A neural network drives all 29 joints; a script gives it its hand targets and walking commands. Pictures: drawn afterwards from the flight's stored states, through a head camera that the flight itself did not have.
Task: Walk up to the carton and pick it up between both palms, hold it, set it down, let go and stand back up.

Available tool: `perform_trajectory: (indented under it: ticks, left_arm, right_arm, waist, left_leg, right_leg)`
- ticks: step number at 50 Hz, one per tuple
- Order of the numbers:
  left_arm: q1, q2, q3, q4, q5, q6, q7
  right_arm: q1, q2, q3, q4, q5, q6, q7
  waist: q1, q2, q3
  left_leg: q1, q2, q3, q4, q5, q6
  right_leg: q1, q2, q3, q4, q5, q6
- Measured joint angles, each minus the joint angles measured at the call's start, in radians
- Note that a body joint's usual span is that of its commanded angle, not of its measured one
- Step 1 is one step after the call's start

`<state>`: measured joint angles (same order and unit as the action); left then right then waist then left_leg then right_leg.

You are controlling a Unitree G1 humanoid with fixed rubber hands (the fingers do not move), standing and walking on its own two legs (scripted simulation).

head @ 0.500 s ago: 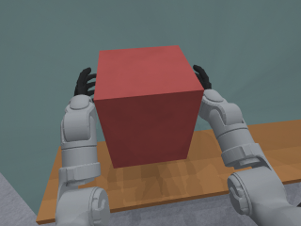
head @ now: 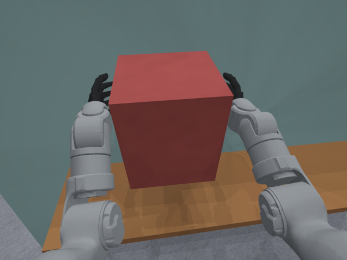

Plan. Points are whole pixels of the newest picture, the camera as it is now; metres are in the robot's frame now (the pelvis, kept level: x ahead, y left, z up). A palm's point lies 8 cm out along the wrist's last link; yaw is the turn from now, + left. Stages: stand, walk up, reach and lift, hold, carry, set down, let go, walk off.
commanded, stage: hold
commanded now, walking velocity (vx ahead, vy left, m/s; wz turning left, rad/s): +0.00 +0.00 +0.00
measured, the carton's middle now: (168, 120) +0.38 +0.01 +0.20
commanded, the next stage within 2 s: none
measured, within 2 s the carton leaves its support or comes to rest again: neither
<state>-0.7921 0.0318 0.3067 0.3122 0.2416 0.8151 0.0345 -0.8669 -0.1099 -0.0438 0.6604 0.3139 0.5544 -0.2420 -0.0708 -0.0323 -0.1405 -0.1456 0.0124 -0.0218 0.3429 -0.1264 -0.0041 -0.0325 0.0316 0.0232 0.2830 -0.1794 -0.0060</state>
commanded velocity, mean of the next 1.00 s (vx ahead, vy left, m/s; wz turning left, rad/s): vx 0.00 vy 0.00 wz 0.00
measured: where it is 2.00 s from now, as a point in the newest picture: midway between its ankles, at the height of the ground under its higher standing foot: outside the picture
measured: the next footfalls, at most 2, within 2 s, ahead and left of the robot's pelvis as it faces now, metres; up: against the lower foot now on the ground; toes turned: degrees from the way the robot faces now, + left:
none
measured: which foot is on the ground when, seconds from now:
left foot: down 0.00-1.00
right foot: down 0.00-1.00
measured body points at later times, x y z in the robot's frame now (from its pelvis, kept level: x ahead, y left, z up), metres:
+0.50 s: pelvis +0.01 +0.01 +0.00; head -0.06 +0.03 +0.44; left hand +0.38 +0.16 +0.24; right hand +0.39 -0.14 +0.23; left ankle +0.04 +0.12 -0.75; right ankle -0.01 -0.12 -0.75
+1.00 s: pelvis +0.00 +0.00 +0.00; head -0.08 +0.02 +0.44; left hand +0.38 +0.16 +0.25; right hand +0.38 -0.15 +0.24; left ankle +0.04 +0.12 -0.75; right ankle -0.01 -0.12 -0.75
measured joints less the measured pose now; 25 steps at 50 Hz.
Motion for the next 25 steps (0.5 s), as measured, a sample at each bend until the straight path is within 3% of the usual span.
perform_trajectory:
  ticks: [10, 25]
  left_arm:
    - [0.015, 0.002, -0.018, -0.026, 0.0, 0.006, 0.004]
    - [0.091, -0.027, -0.031, -0.157, 0.009, 0.03, 0.014]
  right_arm:
    - [0.013, -0.008, 0.019, -0.011, 0.021, -0.011, -0.002]
    - [0.068, -0.018, 0.053, -0.095, 0.049, -0.012, -0.003]
  waist:
    - [-0.006, -0.006, -0.001]
    - [-0.016, 0.001, 0.025]
  left_leg:
    - [-0.007, -0.003, 0.001, 0.016, -0.016, 0.005]
    - [0.014, -0.005, -0.001, 0.029, -0.035, 0.008]
  right_leg:
    - [0.001, -0.003, 0.002, -0.003, -0.006, 0.005]
    - [0.034, -0.004, 0.003, -0.017, -0.011, 0.008]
